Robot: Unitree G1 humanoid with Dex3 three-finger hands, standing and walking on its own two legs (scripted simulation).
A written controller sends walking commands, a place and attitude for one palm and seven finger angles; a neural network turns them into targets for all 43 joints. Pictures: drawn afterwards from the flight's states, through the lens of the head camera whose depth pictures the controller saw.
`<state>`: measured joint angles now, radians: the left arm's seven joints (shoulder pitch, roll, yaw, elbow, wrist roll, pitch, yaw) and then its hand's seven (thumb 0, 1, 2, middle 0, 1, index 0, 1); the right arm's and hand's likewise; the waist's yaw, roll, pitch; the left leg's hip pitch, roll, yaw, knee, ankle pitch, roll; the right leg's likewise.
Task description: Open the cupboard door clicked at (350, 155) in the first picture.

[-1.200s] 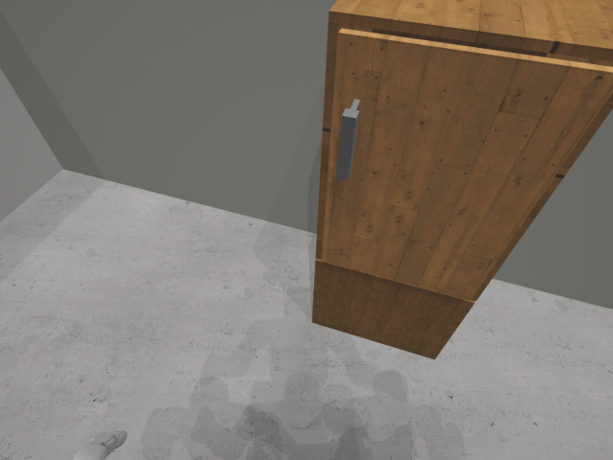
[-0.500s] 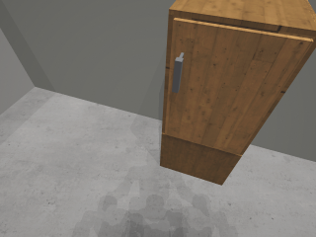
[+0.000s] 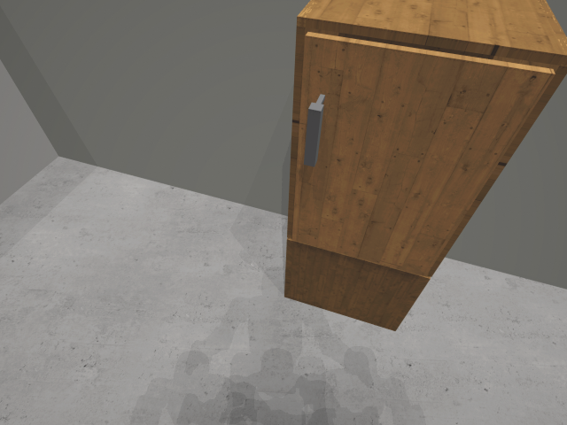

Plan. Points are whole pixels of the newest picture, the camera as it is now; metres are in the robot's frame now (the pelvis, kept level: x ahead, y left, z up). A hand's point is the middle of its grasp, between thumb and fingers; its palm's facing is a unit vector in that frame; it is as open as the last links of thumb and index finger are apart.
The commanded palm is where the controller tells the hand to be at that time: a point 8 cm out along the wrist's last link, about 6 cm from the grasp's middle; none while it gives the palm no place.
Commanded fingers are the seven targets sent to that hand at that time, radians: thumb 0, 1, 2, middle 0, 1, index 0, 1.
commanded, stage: look at it before walking up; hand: left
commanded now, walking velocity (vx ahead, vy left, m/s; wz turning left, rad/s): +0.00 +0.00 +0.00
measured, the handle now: (315, 130) +0.64 -0.03 +0.07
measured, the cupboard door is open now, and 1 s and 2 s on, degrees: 0 0 0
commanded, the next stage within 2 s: shuffle to correct the standing spot in 0.24 s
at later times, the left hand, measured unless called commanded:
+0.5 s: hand out of the picture +0.08 +0.23 -0.17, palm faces -0.04 -0.95 -0.30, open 7.4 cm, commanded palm none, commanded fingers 0.00 0.90 0.90 -0.20 -0.30 -0.20 -0.30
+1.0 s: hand out of the picture +0.11 +0.07 -0.18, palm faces -0.14 -0.97 -0.18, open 7.4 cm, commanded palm none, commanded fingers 0.00 0.90 0.90 -0.20 -0.30 -0.20 -0.30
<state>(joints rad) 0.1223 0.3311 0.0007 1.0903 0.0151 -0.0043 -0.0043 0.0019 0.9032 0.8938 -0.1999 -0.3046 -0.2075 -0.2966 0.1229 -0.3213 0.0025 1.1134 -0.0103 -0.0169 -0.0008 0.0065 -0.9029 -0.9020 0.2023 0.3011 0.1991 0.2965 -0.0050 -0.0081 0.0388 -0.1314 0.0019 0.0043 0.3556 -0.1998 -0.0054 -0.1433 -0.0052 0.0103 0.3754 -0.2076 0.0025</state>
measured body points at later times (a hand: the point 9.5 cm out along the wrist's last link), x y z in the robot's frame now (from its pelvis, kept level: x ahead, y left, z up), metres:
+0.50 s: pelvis +0.02 -0.01 +0.00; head +0.03 +0.00 +0.45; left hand +0.08 +0.28 -0.15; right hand +0.08 -0.28 -0.14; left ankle +0.00 +0.12 -0.75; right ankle +0.00 -0.12 -0.75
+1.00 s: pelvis +0.09 -0.10 -0.01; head +0.12 -0.11 +0.44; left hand +0.12 +0.12 -0.16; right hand +0.11 -0.36 -0.16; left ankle +0.13 +0.02 -0.67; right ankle +0.04 -0.15 -0.75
